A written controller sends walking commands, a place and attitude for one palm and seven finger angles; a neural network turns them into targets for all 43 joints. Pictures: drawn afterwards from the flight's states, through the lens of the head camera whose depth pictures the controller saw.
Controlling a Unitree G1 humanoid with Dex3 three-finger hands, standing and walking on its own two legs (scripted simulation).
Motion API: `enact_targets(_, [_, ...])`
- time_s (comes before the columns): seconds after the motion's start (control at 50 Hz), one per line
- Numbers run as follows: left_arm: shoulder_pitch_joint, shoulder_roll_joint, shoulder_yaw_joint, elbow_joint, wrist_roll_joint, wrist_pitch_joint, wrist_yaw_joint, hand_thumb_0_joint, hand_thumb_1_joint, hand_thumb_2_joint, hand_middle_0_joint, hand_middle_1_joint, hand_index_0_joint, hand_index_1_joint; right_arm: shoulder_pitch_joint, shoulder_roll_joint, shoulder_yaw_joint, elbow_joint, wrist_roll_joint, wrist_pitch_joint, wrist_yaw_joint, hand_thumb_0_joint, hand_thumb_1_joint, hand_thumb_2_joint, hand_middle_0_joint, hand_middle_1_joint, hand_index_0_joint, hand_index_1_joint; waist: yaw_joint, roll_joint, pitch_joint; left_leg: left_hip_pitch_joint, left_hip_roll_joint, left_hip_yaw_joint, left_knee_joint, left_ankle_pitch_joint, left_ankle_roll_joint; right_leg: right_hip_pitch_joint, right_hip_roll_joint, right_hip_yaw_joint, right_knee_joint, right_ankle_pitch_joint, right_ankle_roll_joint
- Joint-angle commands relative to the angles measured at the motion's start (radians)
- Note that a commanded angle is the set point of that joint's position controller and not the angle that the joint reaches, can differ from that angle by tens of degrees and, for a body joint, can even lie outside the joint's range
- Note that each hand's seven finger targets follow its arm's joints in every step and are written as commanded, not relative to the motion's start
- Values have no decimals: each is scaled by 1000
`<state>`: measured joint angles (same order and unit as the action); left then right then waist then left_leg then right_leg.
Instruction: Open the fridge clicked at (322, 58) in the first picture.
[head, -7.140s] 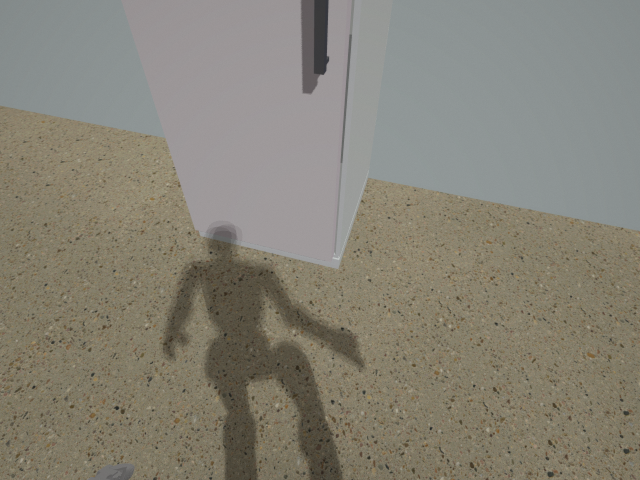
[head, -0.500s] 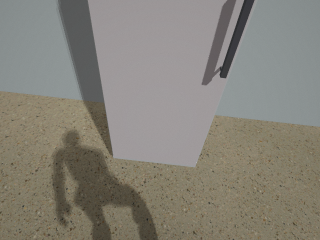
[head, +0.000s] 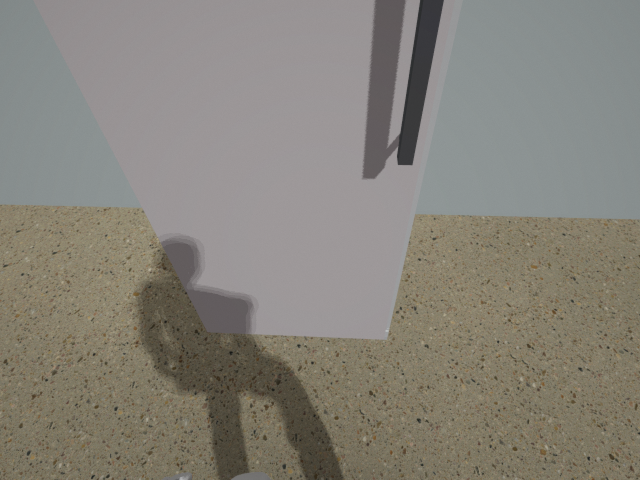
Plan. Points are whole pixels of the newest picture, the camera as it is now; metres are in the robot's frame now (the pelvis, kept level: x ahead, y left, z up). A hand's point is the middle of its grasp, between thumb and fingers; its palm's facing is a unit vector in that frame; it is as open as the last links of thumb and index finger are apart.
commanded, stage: take the last steps up to it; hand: right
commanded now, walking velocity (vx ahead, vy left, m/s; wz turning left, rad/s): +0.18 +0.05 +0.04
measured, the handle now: (419, 53) +0.60 -0.12 +0.24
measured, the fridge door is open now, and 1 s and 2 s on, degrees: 0 0 0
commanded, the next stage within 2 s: come to a stop and stand still in 0.12 s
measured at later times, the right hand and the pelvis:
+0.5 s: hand (420, 452) +0.20 -0.13 -0.16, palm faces +0.03 +0.98 -0.19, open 7.3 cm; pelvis +0.10 +0.03 +0.00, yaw -1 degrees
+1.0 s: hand out of the picture +0.05 -0.19 -0.17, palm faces +0.06 +0.98 -0.20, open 7.4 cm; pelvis +0.06 +0.00 +0.01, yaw -1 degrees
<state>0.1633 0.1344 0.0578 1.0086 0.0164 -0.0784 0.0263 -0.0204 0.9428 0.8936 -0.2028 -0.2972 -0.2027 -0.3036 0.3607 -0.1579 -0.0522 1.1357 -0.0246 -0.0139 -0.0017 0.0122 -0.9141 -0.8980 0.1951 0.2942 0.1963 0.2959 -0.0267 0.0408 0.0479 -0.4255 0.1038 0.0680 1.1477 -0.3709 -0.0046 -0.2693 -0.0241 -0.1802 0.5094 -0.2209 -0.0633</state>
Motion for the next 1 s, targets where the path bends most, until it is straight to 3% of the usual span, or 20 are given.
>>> enact_targets(0.0, [138,95,1,10,1,-2,1,0,900,900,-200,-300,-200,-300,57,-4,-7,-60,-8,6,0,0,-900,-900,200,300,200,300,7,-126,7,-80,36,-39,-51,104,-16,25,-267,221,-345,115,-88])
enact_targets(0.12, [187,117,2,29,5,5,0,0,900,900,-200,-300,-200,-300,-104,-37,-8,-132,-5,17,4,0,-900,-900,200,300,200,300,25,-106,42,-117,29,-33,-255,162,-30,111,-265,199,-339,223,-100])
enact_targets(0.22, [228,124,3,60,14,21,1,0,900,900,-200,-300,-200,-300,-207,-31,4,-169,0,11,-2,0,-900,-900,200,300,200,300,52,-122,48,-21,-6,4,-442,109,-21,144,-268,183,-255,375,-100])
enact_targets(0.26, [211,119,-5,70,13,29,7,0,900,900,-200,-300,-200,-300,-164,-28,10,-153,3,3,-11,0,-900,-900,200,300,200,300,26,-110,9,115,-35,20,-588,167,-17,141,-239,152,-145,503,-62])
enact_targets(0.28, [211,111,-9,80,8,30,9,0,900,900,-200,-300,-200,-300,-111,-36,10,-130,5,-5,-15,0,-900,-900,200,300,200,300,2,-98,-25,201,-36,24,-708,307,-17,149,-196,128,-78,518,-21])
enact_targets(0.3, [235,84,-14,85,0,29,7,0,900,900,-200,-300,-200,-300,-63,-83,7,-110,5,-16,-24,0,-900,-900,200,300,200,300,-5,-37,-76,336,13,-35,-744,559,-7,93,-149,105,-16,424,26])
enact_targets(0.32, [252,60,-18,86,-9,33,4,0,900,900,-200,-300,-200,-300,-36,-128,4,-92,8,-21,-33,0,-900,-900,200,300,200,300,6,14,-121,448,133,-149,-684,872,42,-4,-100,85,0,180,65])
enact_targets(0.34, [271,43,-16,90,-15,48,0,0,900,900,-200,-300,-200,-300,-53,-161,4,-98,14,-18,-36,0,-900,-900,200,300,200,300,23,11,-87,438,221,-163,-674,1041,93,-39,-55,87,-3,-59,86])
enact_targets(0.38, [276,49,-11,96,-14,79,8,0,900,900,-200,-300,-200,-300,-70,-175,-7,-103,15,-19,-45,0,-900,-900,200,300,200,300,11,189,-149,400,256,-203,-706,1115,174,-8,-38,84,131,-293,103])
enact_targets(0.44, [232,55,0,79,-15,96,14,0,900,900,-200,-300,-200,-300,-105,-174,-23,-110,5,-3,-57,0,-900,-900,200,300,200,300,1,75,-143,411,287,-217,-704,1117,229,-90,-24,133,311,-347,103])
enact_targets(0.52, [198,43,12,30,-8,119,3,0,900,900,-200,-300,-200,-300,-167,-177,-45,-156,-9,18,-60,0,-900,-900,200,300,200,300,10,92,-130,268,271,-188,-752,811,215,-81,-11,172,383,-311,104])
enact_targets(0.62, [279,48,5,29,-4,102,-8,0,900,900,-200,-300,-200,-300,-226,-170,-41,-182,-5,35,-46,0,-900,-900,200,300,200,300,62,151,-132,94,158,-128,-745,255,104,134,10,103,12,-58,95])
enact_targets(0.64, [292,62,2,33,-5,92,-9,0,900,900,-200,-300,-200,-300,-229,-137,-29,-184,1,40,-42,0,-900,-900,200,300,200,300,73,66,-119,14,99,-95,-692,58,61,201,-20,139,-86,-35,88])
enact_targets(0.66, [263,123,10,14,6,80,-8,0,900,900,-200,-300,-200,-300,-213,-83,-16,-197,12,48,-35,0,-900,-900,200,300,200,300,63,-153,-66,-46,2,-44,-590,-66,5,119,-156,337,-232,-155,42])
enact_targets(0.68, [181,182,15,-21,14,79,-5,0,900,900,-200,-300,-200,-300,-205,-56,-11,-196,15,53,-32,0,-900,-900,200,300,200,300,54,-308,13,-18,-65,-3,-470,-93,-26,-59,-292,507,-384,-362,-20])
enact_targets(0.7, [117,185,13,-33,15,74,2,0,900,900,-200,-300,-200,-300,-220,-79,-14,-179,2,62,-32,0,-900,-900,200,300,200,300,52,-320,72,31,-52,-71,-370,-75,-20,-168,-306,541,-446,-436,-34])
enact_targets(0.74, [55,159,-2,-35,14,65,12,0,900,900,-200,-300,-200,-300,-147,-83,-15,-138,-2,55,-14,0,-900,-900,200,300,200,300,5,-176,80,1,-57,-102,-282,-1,-15,-99,-260,462,-406,-324,-39])
enact_targets(0.78, [66,154,-5,-23,8,57,18,0,900,900,-200,-300,-200,-300,-103,-79,-9,-109,1,47,-8,0,-900,-900,200,300,200,300,11,-154,54,-35,-55,-99,-280,29,-30,29,-232,371,-367,-165,-39])
enact_targets(0.92, [153,184,11,30,9,67,27,0,900,900,-200,-300,-200,-300,-117,-66,6,-106,8,45,-6,0,-900,-900,200,300,200,300,69,-169,-19,8,-46,-55,-426,-61,-42,223,-276,336,-251,267,-90])
enact_targets(0.98, [144,184,10,50,5,69,22,0,900,900,-200,-300,-200,-300,-75,-55,12,-81,13,34,-11,0,-900,-900,200,300,200,300,53,-198,-55,126,-60,-25,-595,9,-32,204,-242,305,-188,384,-72])
